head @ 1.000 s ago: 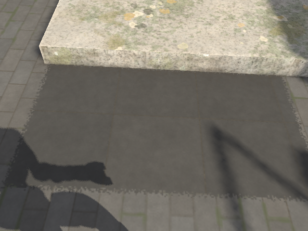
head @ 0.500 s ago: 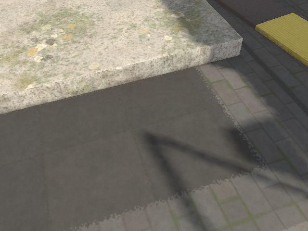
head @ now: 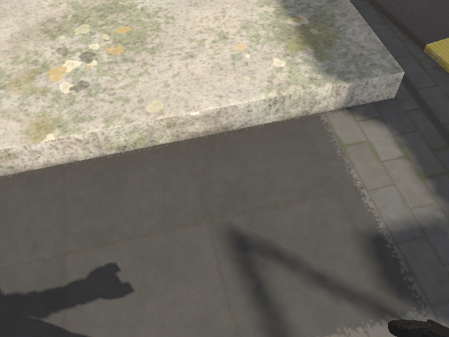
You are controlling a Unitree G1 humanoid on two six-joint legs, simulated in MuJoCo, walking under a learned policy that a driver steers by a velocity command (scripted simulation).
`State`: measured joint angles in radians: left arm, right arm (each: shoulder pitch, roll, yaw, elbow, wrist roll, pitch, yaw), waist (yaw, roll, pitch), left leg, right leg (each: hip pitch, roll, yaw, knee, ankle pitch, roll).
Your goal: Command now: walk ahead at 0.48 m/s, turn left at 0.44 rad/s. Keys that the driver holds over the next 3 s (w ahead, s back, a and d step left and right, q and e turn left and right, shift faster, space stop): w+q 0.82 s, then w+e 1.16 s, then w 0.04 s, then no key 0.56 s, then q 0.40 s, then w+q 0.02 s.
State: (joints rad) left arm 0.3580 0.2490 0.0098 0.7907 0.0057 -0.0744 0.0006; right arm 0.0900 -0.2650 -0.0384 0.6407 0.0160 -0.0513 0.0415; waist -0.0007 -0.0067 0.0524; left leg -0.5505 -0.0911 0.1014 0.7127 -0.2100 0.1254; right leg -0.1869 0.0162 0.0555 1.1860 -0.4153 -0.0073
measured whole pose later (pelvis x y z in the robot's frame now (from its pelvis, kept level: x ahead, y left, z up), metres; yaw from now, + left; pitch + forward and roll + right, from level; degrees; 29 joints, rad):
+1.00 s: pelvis +0.53 +0.10 +0.02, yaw +32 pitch +1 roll -1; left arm 0.40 0.25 0.04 0.86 0.01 -0.04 -0.01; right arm 0.11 -0.24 -0.03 0.65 -0.05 -0.04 0.02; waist 0.06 -0.01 0.06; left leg -0.42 -0.03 0.08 0.60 -0.20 0.10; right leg -0.25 -0.04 -0.05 1.09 -0.44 -0.04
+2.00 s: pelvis +1.02 +0.29 +0.04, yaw -1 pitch +5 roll +1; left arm 0.53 0.25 0.04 0.91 0.00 -0.04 0.03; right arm -0.08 -0.15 0.06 0.47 -0.06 0.00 0.00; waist 0.07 -0.02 0.01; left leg -1.12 0.06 0.05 1.43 -0.49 0.05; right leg 0.08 0.04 0.26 0.16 -0.29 -0.07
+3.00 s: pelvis +1.25 +0.36 +0.15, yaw +6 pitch +1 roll -3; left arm 0.09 0.27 0.07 0.74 -0.01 0.01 0.06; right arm 0.18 -0.29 -0.06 0.75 0.01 0.06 0.01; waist -0.01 0.00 0.03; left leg -0.33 0.06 0.02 0.70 -0.37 0.03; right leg -0.40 -0.09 -0.18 0.57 -0.17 0.00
